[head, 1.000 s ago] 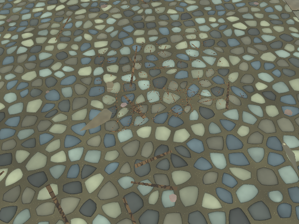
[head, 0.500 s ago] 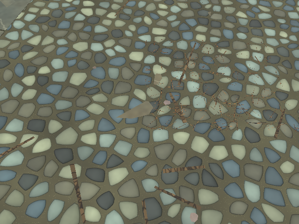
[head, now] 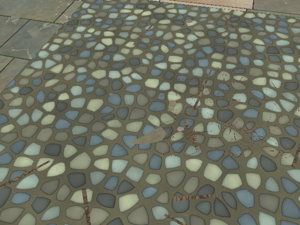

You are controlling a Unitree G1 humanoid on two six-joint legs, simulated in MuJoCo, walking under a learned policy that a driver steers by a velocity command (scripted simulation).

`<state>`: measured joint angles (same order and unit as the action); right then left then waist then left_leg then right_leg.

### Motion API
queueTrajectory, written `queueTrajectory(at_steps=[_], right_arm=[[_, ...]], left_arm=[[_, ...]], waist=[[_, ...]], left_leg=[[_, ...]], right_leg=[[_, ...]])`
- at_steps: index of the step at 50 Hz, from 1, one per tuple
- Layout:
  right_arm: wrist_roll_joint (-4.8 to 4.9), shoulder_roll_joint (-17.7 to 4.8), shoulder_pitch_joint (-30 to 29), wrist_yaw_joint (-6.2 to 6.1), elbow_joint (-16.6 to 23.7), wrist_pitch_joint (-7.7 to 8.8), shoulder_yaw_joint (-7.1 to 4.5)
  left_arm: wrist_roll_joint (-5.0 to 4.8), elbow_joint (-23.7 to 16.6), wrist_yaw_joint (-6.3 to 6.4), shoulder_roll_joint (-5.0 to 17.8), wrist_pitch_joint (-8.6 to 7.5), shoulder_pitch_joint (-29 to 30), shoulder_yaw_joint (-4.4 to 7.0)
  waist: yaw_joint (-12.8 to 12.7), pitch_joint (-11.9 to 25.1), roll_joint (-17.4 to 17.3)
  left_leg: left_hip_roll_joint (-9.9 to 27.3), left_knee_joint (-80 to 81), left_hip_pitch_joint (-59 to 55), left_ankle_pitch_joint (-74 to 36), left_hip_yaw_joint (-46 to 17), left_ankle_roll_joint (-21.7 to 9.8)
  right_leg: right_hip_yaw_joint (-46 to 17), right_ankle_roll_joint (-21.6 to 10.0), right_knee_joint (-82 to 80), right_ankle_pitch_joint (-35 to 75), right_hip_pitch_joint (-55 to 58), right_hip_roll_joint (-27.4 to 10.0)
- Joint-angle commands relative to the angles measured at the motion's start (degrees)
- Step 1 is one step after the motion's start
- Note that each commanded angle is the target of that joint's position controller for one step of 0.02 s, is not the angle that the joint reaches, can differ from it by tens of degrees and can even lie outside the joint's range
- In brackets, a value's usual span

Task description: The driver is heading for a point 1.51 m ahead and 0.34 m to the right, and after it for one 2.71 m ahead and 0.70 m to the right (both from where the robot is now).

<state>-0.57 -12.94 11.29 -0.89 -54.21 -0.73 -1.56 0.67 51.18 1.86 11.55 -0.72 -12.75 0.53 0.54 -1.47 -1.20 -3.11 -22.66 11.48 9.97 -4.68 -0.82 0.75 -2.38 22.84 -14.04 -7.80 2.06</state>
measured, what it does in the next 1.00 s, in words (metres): lifts its left foot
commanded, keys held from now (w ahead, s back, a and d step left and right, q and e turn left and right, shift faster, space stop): no key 0.68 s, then w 0.32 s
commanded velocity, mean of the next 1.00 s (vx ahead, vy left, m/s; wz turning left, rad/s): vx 0.07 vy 0.00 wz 0.01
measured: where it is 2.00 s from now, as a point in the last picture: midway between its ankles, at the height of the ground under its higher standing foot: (158, 203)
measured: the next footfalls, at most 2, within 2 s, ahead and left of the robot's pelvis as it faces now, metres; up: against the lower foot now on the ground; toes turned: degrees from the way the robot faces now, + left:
left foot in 1.02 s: +0.15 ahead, +0.13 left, +0.00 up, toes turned +3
right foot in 1.50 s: +0.47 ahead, -0.02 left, +0.00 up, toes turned -16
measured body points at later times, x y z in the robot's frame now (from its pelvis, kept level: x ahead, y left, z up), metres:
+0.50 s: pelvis +0.01 +0.00 +0.00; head +0.02 -0.01 +0.45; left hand +0.03 +0.24 -0.15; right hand +0.03 -0.24 -0.16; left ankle +0.02 +0.11 -0.74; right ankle -0.02 -0.09 -0.74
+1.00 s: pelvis +0.08 +0.03 -0.01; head +0.08 +0.05 +0.44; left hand -0.02 +0.26 -0.17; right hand +0.14 -0.22 -0.14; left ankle +0.10 +0.12 -0.74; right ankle -0.02 -0.09 -0.74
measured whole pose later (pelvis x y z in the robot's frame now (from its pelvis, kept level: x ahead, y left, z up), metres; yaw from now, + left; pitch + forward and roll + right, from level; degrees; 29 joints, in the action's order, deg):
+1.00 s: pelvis +0.08 +0.03 -0.01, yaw +0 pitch +0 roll -1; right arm -1.2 -11.3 12.6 0.7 -60.2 2.8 -1.5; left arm 1.2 65.6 1.3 11.9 -2.1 -26.5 2.7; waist -1.8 0.2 2.2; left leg 0.4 -34.4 18.5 18.8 3.8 -3.7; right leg -0.3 -1.9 21.8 -20.5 -1.4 0.8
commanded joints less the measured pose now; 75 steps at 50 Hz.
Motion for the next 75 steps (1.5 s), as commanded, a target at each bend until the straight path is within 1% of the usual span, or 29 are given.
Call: queueTrajectory(at_steps=[1, 6, 16, 34, 35, 37, 39, 40, 41, 42, 45, 48, 49, 50, 51, 52, 53, 54, 55, 56, 57, 59, 62, 66, 69, 71, 73, 74, 75], right_arm=[[0.03, -4.96, 1.43, -0.62, -0.39, 0.43, -0.85], [0.10, -4.96, 1.47, -0.98, -3.57, 0.57, -0.65], [0.13, -4.40, 2.54, -1.42, -8.26, 0.50, 0.01], [0.18, -1.86, 4.74, -1.75, -12.22, 0.44, 1.22], [0.12, -1.41, 5.25, -1.75, -12.45, 0.38, 1.37], [-0.22, -2.01, 4.75, -1.61, -11.70, 0.15, 0.98], [-1.24, -1.52, 1.92, -0.86, -9.51, 0.24, 0.83], [-1.90, -0.44, 0.39, -0.38, -8.16, 0.67, 1.07], [-1.98, -0.44, -1.17, -0.01, -6.87, 1.24, 1.02], [-1.87, -0.93, -1.96, 0.31, -5.94, 1.83, 0.75], [-1.26, -1.36, -2.37, 1.34, -4.23, 3.59, 0.19], [-0.48, -1.05, -0.91, 1.83, -3.16, 4.12, -0.33], [-0.29, -0.29, 3.09, 1.81, -4.22, 4.20, -0.43], [-0.22, -0.73, 8.60, 1.58, -6.16, 4.27, -0.97], [-0.49, -2.99, 15.72, 1.02, -8.13, 4.71, -1.98], [-1.24, -9.14, 23.80, 0.31, -8.98, 5.12, -3.39], [-0.83, -10.00, 26.53, 0.46, -10.72, 4.37, -3.53], [-0.89, -8.11, 18.93, 0.41, -8.36, 4.19, -2.95], [-0.74, -6.18, 13.29, 0.69, -6.11, 4.71, -2.47], [-0.65, -5.14, 10.55, 0.67, -5.12, 5.33, -2.06], [-0.57, -3.38, 10.12, 0.42, -5.13, 5.94, -1.43], [-0.62, -2.09, 12.88, 0.00, -6.24, 6.79, -0.84], [-0.60, -1.84, 16.68, -0.23, -7.44, 7.17, -0.39], [-0.65, -1.10, 16.59, -0.71, -7.20, 7.34, 0.30], [-0.44, -2.68, 18.20, -1.42, -7.84, 7.40, 0.18], [-0.28, -4.40, 17.98, -2.04, -7.86, 7.46, -0.23], [-0.52, -6.22, 16.38, -2.65, -7.13, 6.84, -0.94], [-0.67, -6.97, 15.35, -2.44, -6.40, 6.46, -1.33], [-0.56, -7.69, 13.16, -1.70, -5.14, 6.34, -1.69]], left_arm=[[0.07, -0.63, 0.16, 7.15, 0.00, -1.65, 1.70], [0.09, 2.04, 0.14, 6.79, 0.06, -1.85, 1.64], [0.06, 6.92, 0.29, 5.60, 0.21, -2.87, 0.90], [0.07, 11.93, 0.66, 3.16, 0.10, -6.49, -0.23], [0.18, 12.23, 0.60, 2.94, 0.10, -7.14, -0.29], [0.27, 12.46, 0.47, 5.53, 0.59, -8.41, 0.87], [0.18, 12.95, 0.36, 7.30, 1.20, -12.14, 1.91], [0.25, 13.40, 0.39, 7.57, 1.16, -13.45, 2.32], [0.55, 13.50, 0.33, 7.04, 0.83, -14.09, 2.45], [0.94, 13.38, 0.21, 6.93, 0.32, -14.26, 2.62], [0.92, 12.62, -0.17, 6.99, -1.37, -13.07, 3.03], [0.63, 12.04, -0.41, 7.33, -2.27, -11.86, 3.30], [0.19, 11.64, -0.54, 7.49, -2.34, -10.34, 3.36], [0.21, 11.29, -0.69, 7.16, -2.51, -9.90, 3.27], [0.62, 10.76, -1.01, 5.53, -3.09, -9.62, 2.66], [0.19, 7.94, -1.76, 0.41, -3.62, -8.36, 1.18], [1.39, 6.51, -2.13, 3.94, -3.49, -6.94, 2.28], [1.74, 6.15, -2.55, 4.63, -3.22, -5.31, 2.54], [1.27, 6.47, -3.12, 3.22, -3.42, -4.87, 2.20], [0.79, 6.93, -3.43, 2.05, -3.53, -5.62, 2.09], [1.07, 7.23, -3.58, 2.22, -3.20, -6.25, 2.27], [1.18, 7.36, -3.80, 2.60, -2.25, -6.48, 2.62], [0.77, 5.10, -3.84, 1.86, -1.38, -1.13, 2.62], [0.60, 0.46, -4.17, 0.24, -1.52, 9.22, 1.62], [0.55, -2.09, -4.29, 0.16, -1.45, 13.59, 1.11], [0.65, -1.77, -3.97, 1.93, -1.47, 10.38, 1.72], [0.81, 0.66, -3.55, 4.27, -1.65, 1.07, 2.93], [0.97, 2.81, -3.40, 5.98, -1.83, -5.75, 3.89], [1.59, 4.40, -3.08, 8.16, -1.98, -12.04, 5.13]], waist=[[-0.17, 0.37, 1.82], [-0.45, 0.00, 0.49], [-0.30, -0.55, 1.28], [-0.40, -2.08, 1.27], [-0.57, -0.94, 1.46], [-1.36, -2.45, 4.25], [-3.38, -6.56, 8.75], [-3.94, -9.24, 9.82], [-4.13, -11.12, 8.98], [-3.86, -11.43, 7.30], [-2.50, -9.33, 5.52], [-0.83, -7.26, 7.17], [1.48, -6.74, 6.60], [3.58, -5.51, 4.76], [6.52, -2.62, 0.03], [8.81, 1.35, -15.07], [7.60, 0.21, -14.46], [3.58, -5.09, -5.91], [1.79, -6.94, -1.64], [-0.02, -6.80, -0.77], [-0.97, -6.09, -1.08], [-1.31, -4.58, -1.85], [-0.90, -4.87, -2.19], [0.15, -7.21, -2.66], [0.63, -7.12, -3.15], [-1.38, -4.09, -4.06], [-5.70, 1.31, -5.67], [-8.53, 4.92, -6.16], [-12.49, 7.48, -4.23]], left_leg=[[5.09, 2.50, -1.51, -8.06, -4.55, -1.00], [5.79, 3.35, -1.92, -9.01, -5.15, -1.27], [6.37, 3.87, -2.80, -8.65, -5.09, -1.65], [6.36, 3.75, -1.98, -7.02, -4.34, -1.41], [5.79, 3.84, -2.26, -2.92, -3.98, -1.51], [2.29, -1.20, 2.10, 10.21, -1.07, -2.42], [-0.59, -11.13, 11.89, 17.90, 3.48, -2.85], [0.88, -16.37, 14.86, 16.33, 5.59, -2.76], [3.07, -20.79, 18.15, 15.60, 5.78, -2.75], [4.34, -24.04, 21.33, 16.03, 5.21, -2.73], [5.64, -21.47, 21.39, 13.97, 5.92, -2.54], [3.84, -12.85, 10.08, 9.53, 8.82, -2.91], [2.49, -8.11, 1.80, 5.57, 10.53, -3.12], [0.46, -5.29, -7.34, 5.14, 11.24, -3.11], [2.98, -2.08, -17.36, 8.15, 6.33, -3.76], [19.23, 10.44, -24.16, 26.86, -19.24, -8.15], [25.09, 16.50, -20.70, 34.28, -35.01, -12.18], [24.55, 15.40, -15.04, 35.05, -29.29, -11.72], [22.29, 15.60, -10.31, 27.68, -22.66, -10.48], [19.81, 16.42, -7.94, 19.33, -16.13, -8.94], [18.07, 16.65, -7.45, 11.82, -11.01, -7.75], [16.00, 15.66, -9.52, -1.91, -3.37, -6.49], [14.91, 14.65, -11.41, -16.98, 3.94, -5.36], [13.09, 14.78, -9.40, -26.64, 10.64, -4.58], [14.30, 13.02, -11.49, -37.11, 13.57, -4.27], [15.29, 6.23, -15.05, -53.93, 15.44, -3.56], [16.72, -7.39, -16.57, -63.82, 16.43, -3.44], [17.17, -17.57, -14.91, -60.10, 15.94, -3.80], [15.37, -32.38, -7.73, -46.87, 16.92, -3.76]], right_leg=[[-7.46, -1.57, -5.07, 9.10, -0.26, -8.07], [-6.91, -1.49, -4.98, 8.51, 0.40, -7.51], [-6.57, -1.28, -5.49, 7.86, 0.43, -7.09], [-6.58, -1.28, -5.67, 6.96, -0.53, -6.80], [-6.68, -1.39, -6.55, 1.54, -0.17, -6.47], [-9.15, -3.25, -8.02, -16.22, -0.86, -6.38], [-18.49, -7.93, -13.69, -33.26, -1.19, -12.40], [-23.22, -10.54, -16.18, -35.86, -2.22, -16.76], [-25.89, -12.30, -17.91, -34.13, -2.66, -19.45], [-26.47, -13.04, -18.32, -30.49, -1.02, -20.32], [-20.13, -11.53, -16.05, -18.66, 2.21, -17.67], [-14.03, -9.89, -12.92, -12.36, -2.87, -14.87], [-11.61, -9.03, -10.23, -11.81, -7.82, -13.52], [-9.53, -8.12, -5.49, -9.37, -12.85, -11.60], [-5.52, -6.54, 4.81, -4.97, -18.16, -8.46], [3.13, -2.99, 25.92, -10.61, -27.55, -0.79], [0.75, -3.27, 38.87, -17.93, -33.36, 1.19], [-2.57, -4.28, 44.46, -13.03, -35.69, -3.13], [-3.95, -4.30, 44.46, -6.87, -34.34, -4.87], [-4.37, -3.85, 42.64, -2.89, -31.69, -6.02], [-4.11, -3.17, 41.45, -0.80, -29.96, -6.43], [-2.84, -2.37, 41.78, 1.96, -30.08, -5.68], [-0.76, -1.76, 40.36, 5.26, -34.14, -5.06], [3.85, -1.44, 26.42, 10.95, -32.58, -3.70], [8.41, -2.98, 15.96, 11.50, -26.61, -1.79], [10.46, -5.35, 13.95, 9.33, -20.85, 1.15], [10.49, -8.43, 13.64, 5.08, -12.05, 3.75], [8.83, -10.36, 11.32, 4.17, -4.85, 4.28], [4.27, -12.76, 5.54, 2.62, 4.85, 2.27]])
Keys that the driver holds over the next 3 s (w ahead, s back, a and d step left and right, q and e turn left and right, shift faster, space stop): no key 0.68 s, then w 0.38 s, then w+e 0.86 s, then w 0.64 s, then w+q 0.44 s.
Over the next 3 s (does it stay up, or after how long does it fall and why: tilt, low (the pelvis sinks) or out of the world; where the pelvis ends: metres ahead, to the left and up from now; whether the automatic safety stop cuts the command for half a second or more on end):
stays up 1.06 -0.28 -0.01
